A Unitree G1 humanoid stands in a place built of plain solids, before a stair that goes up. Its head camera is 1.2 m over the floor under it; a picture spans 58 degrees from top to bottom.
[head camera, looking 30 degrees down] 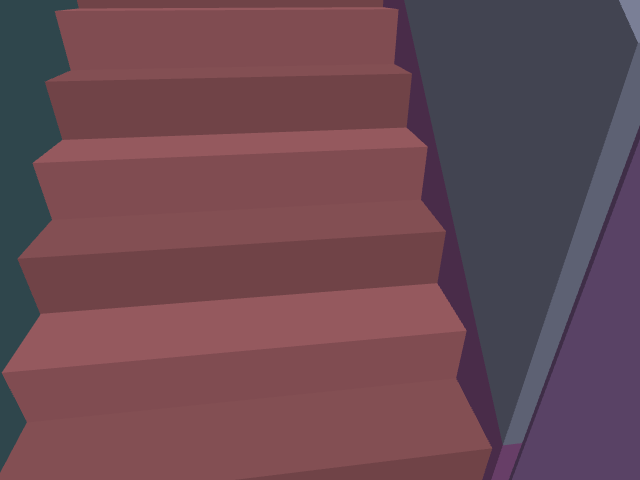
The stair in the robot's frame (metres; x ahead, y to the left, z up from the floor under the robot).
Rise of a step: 0.19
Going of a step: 0.23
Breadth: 1.21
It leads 7 degrees to the left of straight ahead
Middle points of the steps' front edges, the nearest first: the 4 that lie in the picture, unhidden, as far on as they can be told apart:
0.84 0.19 0.38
1.07 0.22 0.57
1.29 0.25 0.76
1.52 0.28 0.95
